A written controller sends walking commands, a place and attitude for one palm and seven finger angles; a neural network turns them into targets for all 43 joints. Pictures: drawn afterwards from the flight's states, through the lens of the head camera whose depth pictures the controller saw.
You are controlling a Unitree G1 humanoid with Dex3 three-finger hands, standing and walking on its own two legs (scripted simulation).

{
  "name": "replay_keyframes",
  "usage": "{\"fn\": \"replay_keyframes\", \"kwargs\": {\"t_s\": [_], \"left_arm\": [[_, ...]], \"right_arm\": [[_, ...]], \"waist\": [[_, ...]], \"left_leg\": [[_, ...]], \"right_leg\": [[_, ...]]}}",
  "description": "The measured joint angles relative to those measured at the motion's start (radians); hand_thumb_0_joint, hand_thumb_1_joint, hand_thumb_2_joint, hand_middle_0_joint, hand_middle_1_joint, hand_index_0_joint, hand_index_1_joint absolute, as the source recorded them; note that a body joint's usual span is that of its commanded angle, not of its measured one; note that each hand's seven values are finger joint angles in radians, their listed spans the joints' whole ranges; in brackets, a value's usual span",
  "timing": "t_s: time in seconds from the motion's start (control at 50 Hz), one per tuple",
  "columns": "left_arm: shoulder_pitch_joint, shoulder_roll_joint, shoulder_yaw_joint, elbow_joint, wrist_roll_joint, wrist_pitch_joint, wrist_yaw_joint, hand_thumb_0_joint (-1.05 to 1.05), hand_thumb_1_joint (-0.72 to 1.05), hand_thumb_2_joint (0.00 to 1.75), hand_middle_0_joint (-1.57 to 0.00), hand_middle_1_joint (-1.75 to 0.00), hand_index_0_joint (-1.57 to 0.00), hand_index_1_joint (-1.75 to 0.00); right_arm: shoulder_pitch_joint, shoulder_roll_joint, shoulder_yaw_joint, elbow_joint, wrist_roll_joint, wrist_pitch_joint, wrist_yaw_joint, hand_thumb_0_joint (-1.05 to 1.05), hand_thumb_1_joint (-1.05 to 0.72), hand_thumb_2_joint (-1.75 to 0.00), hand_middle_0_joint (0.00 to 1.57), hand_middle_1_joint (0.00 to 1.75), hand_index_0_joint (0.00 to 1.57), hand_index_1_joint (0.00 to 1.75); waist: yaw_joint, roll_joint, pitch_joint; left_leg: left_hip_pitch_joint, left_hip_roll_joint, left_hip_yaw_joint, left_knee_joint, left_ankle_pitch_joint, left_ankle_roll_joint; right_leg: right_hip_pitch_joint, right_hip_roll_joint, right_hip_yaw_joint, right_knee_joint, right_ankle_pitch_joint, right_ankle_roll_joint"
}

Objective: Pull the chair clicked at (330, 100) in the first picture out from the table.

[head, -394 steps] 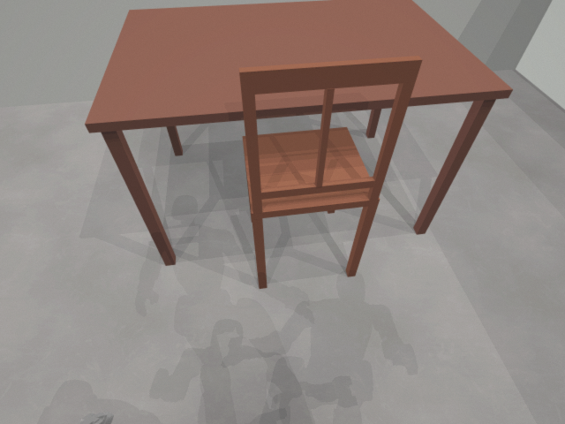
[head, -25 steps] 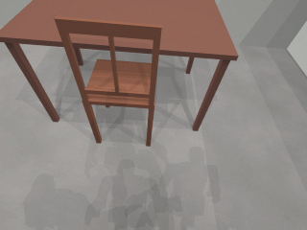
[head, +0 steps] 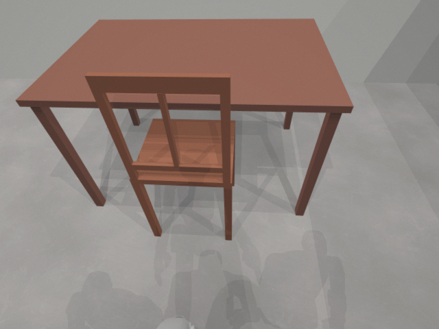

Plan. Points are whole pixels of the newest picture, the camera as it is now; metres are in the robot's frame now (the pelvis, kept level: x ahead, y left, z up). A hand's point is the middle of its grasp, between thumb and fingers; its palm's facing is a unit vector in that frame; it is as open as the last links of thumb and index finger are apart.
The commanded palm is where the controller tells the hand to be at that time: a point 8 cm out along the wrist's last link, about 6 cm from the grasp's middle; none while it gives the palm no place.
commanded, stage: take the last steps up to it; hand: left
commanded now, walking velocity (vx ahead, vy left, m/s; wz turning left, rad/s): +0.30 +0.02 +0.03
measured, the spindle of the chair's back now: (169, 132) +0.69 +0.20 -0.08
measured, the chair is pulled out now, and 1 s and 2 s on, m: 0.00 0.00 0.00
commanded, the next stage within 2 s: come to a stop and stand still in 0.40 s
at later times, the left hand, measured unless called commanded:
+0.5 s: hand (125, 293) +0.23 +0.24 -0.17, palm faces +0.03 -0.98 -0.20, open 7.4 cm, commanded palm none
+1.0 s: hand (125, 278) +0.27 +0.26 -0.19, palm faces +0.03 -0.98 -0.21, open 7.3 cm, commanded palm none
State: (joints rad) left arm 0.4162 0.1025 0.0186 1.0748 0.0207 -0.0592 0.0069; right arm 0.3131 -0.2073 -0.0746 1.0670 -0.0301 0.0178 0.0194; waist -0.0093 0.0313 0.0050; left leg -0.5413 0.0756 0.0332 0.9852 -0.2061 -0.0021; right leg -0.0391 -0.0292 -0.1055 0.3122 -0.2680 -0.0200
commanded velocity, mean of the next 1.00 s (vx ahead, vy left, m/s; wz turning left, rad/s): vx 0.02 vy -0.01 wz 0.00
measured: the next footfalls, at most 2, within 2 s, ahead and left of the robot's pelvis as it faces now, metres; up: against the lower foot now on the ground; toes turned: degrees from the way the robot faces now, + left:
left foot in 0.20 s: +0.19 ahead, +0.16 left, +0.00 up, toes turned +6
right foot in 0.58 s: +0.29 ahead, -0.07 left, +0.00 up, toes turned -7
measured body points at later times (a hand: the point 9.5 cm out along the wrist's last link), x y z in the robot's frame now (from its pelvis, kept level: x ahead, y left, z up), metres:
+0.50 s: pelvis +0.17 +0.06 -0.01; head +0.18 +0.05 +0.44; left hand +0.23 +0.29 -0.16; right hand +0.21 -0.18 -0.16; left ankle +0.15 +0.16 -0.75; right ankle +0.22 -0.06 -0.72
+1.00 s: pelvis +0.20 +0.07 -0.01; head +0.23 +0.08 +0.44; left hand +0.27 +0.31 -0.17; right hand +0.22 -0.15 -0.16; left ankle +0.20 +0.16 -0.75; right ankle +0.20 -0.06 -0.72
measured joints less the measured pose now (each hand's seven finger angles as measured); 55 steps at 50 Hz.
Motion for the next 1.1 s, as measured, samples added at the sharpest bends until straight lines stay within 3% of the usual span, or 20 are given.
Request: {"fn": "replay_keyframes", "kwargs": {"t_s": [0.08, 0.18, 0.22, 0.28, 0.34, 0.46, 0.54, 0.58, 0.64, 0.7, 0.78, 0.84, 0.86, 0.9, 0.94, 1.02, 1.1], "left_arm": [[0.033, -0.011, -0.002, 0.035, 0.003, -0.007, 0.001, 0.00, 0.90, 0.90, -0.20, -0.30, -0.20, -0.30], [0.063, -0.004, 0.008, 0.068, 0.005, 0.002, 0.004, 0.00, 0.90, 0.90, -0.20, -0.30, -0.20, -0.30], [0.071, 0.000, 0.013, 0.079, -0.003, 0.012, 0.002, 0.00, 0.90, 0.90, -0.20, -0.30, -0.20, -0.30], [0.028, 0.030, 0.020, 0.080, -0.007, 0.037, 0.003, 0.00, 0.91, 0.90, -0.20, -0.30, -0.20, -0.30], [-0.037, 0.056, 0.032, 0.056, -0.003, 0.041, -0.002, 0.00, 0.91, 0.90, -0.20, -0.30, -0.20, -0.30], [-0.162, 0.076, 0.040, -0.042, 0.003, 0.040, -0.006, 0.00, 0.91, 0.90, -0.20, -0.30, -0.19, -0.29], [-0.217, 0.070, 0.032, -0.080, 0.006, 0.035, -0.011, 0.00, 0.91, 0.90, -0.19, -0.30, -0.19, -0.29], [-0.228, 0.073, 0.024, -0.089, 0.006, 0.022, -0.007, 0.00, 0.91, 0.90, -0.19, -0.30, -0.19, -0.29], [-0.249, 0.048, 0.003, -0.064, -0.003, 0.012, 0.003, 0.00, 0.91, 0.90, -0.20, -0.30, -0.19, -0.29], [-0.270, 0.031, -0.009, -0.052, -0.006, 0.025, 0.014, 0.00, 0.91, 0.90, -0.20, -0.30, -0.20, -0.29], [-0.299, 0.021, 0.001, -0.053, -0.007, 0.049, 0.028, -0.01, 0.91, 0.90, -0.20, -0.30, -0.20, -0.30], [-0.305, 0.031, 0.013, -0.059, -0.005, 0.067, 0.031, -0.01, 0.91, 0.90, -0.20, -0.30, -0.20, -0.30], [-0.303, 0.037, 0.017, -0.059, -0.007, 0.074, 0.031, -0.01, 0.91, 0.90, -0.20, -0.30, -0.20, -0.30], [-0.292, 0.055, 0.026, -0.054, -0.010, 0.091, 0.032, -0.01, 0.92, 0.90, -0.20, -0.30, -0.20, -0.30], [-0.279, 0.072, 0.029, -0.046, -0.009, 0.108, 0.032, -0.01, 0.92, 0.90, -0.20, -0.30, -0.20, -0.30], [-0.250, 0.091, 0.029, -0.028, -0.011, 0.109, 0.031, 0.00, 0.91, 0.90, -0.20, -0.30, -0.20, -0.30], [-0.212, 0.096, 0.019, -0.002, -0.014, 0.101, 0.027, 0.00, 0.91, 0.90, -0.20, -0.30, -0.20, -0.29]], "right_arm": [[-0.047, 0.012, 0.003, -0.008, 0.002, -0.004, 0.006, 0.01, -0.91, -0.90, 0.20, 0.30, 0.19, 0.29], [-0.121, 0.033, 0.017, -0.032, 0.003, -0.033, 0.008, 0.01, -0.91, -0.90, 0.20, 0.30, 0.19, 0.29], [-0.145, 0.039, 0.022, -0.052, -0.003, -0.064, -0.002, 0.00, -0.91, -0.90, 0.20, 0.30, 0.19, 0.29], [-0.161, 0.067, 0.033, -0.067, 0.001, -0.081, -0.019, 0.00, -0.91, -0.90, 0.20, 0.30, 0.20, 0.29], [-0.144, 0.079, 0.021, -0.068, 0.011, -0.096, -0.046, -0.01, -0.94, -0.89, 0.20, 0.30, 0.20, 0.30], [-0.092, 0.049, 0.028, -0.033, 0.006, -0.080, -0.043, -0.02, -0.95, -0.89, 0.20, 0.30, 0.20, 0.30], [-0.057, 0.042, 0.029, -0.008, 0.002, -0.057, -0.038, -0.01, -0.93, -0.90, 0.20, 0.30, 0.20, 0.30], [-0.037, 0.049, 0.035, 0.005, 0.004, -0.049, -0.041, -0.01, -0.92, -0.90, 0.20, 0.30, 0.20, 0.29], [-0.041, 0.041, 0.037, 0.029, 0.016, -0.027, -0.047, 0.00, -0.92, -0.90, 0.20, 0.30, 0.20, 0.29], [-0.049, 0.048, 0.036, 0.034, 0.024, -0.005, -0.054, 0.00, -0.92, -0.90, 0.20, 0.30, 0.20, 0.29], [-0.061, 0.058, 0.030, 0.028, 0.026, 0.013, -0.060, 0.00, -0.91, -0.90, 0.20, 0.30, 0.20, 0.29], [-0.071, 0.059, 0.024, 0.016, 0.023, 0.019, -0.059, 0.00, -0.91, -0.90, 0.20, 0.30, 0.20, 0.29], [-0.074, 0.060, 0.022, 0.013, 0.020, 0.018, -0.058, 0.00, -0.91, -0.90, 0.20, 0.30, 0.20, 0.29], [-0.072, 0.068, 0.023, 0.004, 0.014, 0.014, -0.056, 0.00, -0.91, -0.90, 0.20, 0.30, 0.20, 0.29], [-0.066, 0.077, 0.028, -0.004, 0.009, 0.006, -0.059, 0.00, -0.91, -0.90, 0.20, 0.30, 0.20, 0.29], [-0.066, 0.085, 0.041, 0.009, 0.002, -0.003, -0.072, 0.01, -0.92, -0.90, 0.20, 0.30, 0.20, 0.29], [-0.078, 0.071, 0.040, 0.029, 0.004, -0.007, -0.070, 0.01, -0.94, -0.89, 0.20, 0.30, 0.20, 0.30]], "waist": [[0.023, -0.013, 0.022], [0.055, -0.035, 0.047], [0.051, -0.038, 0.054], [0.045, -0.066, 0.065], [0.033, -0.074, 0.051], [0.025, -0.063, 0.014], [0.006, -0.041, 0.013], [0.000, -0.047, 0.016], [-0.019, 0.002, 0.025], [-0.030, 0.010, 0.038], [-0.019, -0.008, 0.066], [-0.008, -0.025, 0.081], [-0.006, -0.034, 0.085], [0.001, -0.062, 0.082], [0.001, -0.071, 0.070], [0.003, -0.065, 0.051], [0.007, -0.055, 0.039]], "left_leg": [[-0.005, 0.016, 0.021, -0.143, 0.018, 0.002], [0.101, -0.019, 0.060, -0.367, 0.005, 0.031], [0.139, -0.029, 0.066, -0.397, 0.033, 0.032], [0.168, -0.044, 0.093, -0.348, -0.051, 0.042], [0.244, -0.063, 0.108, -0.434, -0.043, 0.041], [0.360, -0.087, 0.112, -0.570, -0.028, 0.047], [0.398, -0.082, 0.103, -0.544, -0.080, 0.031], [0.399, -0.082, 0.101, -0.485, -0.132, 0.015], [0.383, -0.049, 0.070, -0.416, -0.197, -0.006], [0.341, -0.047, 0.039, -0.349, -0.265, -0.020], [0.301, -0.055, 0.023, -0.326, -0.264, -0.032], [0.304, -0.057, 0.029, -0.397, -0.174, -0.034], [0.311, -0.058, 0.039, -0.424, -0.103, -0.022], [0.320, -0.073, 0.060, -0.432, -0.089, 0.014], [0.329, -0.080, 0.067, -0.457, -0.095, 0.037], [0.340, -0.086, 0.053, -0.520, -0.056, 0.047], [0.344, -0.088, 0.051, -0.554, -0.029, 0.043]], "right_leg": [[0.043, -0.011, -0.005, -0.026, -0.024, 0.019], [0.063, -0.041, -0.002, 0.057, -0.125, 0.060], [-0.014, -0.056, 0.013, 0.276, -0.207, 0.044], [-0.207, -0.046, 0.071, 0.711, -0.240, -0.001], [-0.356, -0.050, 0.062, 0.850, -0.154, -0.003], [-0.447, -0.070, 0.032, 0.591, -0.059, 0.020], [-0.387, -0.059, 0.024, 0.395, -0.001, 0.025], [-0.321, -0.053, 0.028, 0.276, 0.099, 0.023], [-0.300, -0.020, 0.006, 0.284, 0.032, -0.005], [-0.284, -0.012, -0.010, 0.254, 0.028, -0.016], [-0.274, -0.021, -0.015, 0.231, 0.044, -0.010], [-0.282, -0.029, -0.009, 0.243, 0.046, 0.004], [-0.288, -0.033, -0.004, 0.256, 0.042, 0.011], [-0.295, -0.044, 0.018, 0.273, 0.027, 0.020], [-0.310, -0.032, 0.055, 0.350, -0.081, 0.022], [-0.287, -0.005, 0.093, 0.449, -0.162, 0.029], [-0.192, -0.006, 0.083, 0.326, -0.141, 0.037]]}}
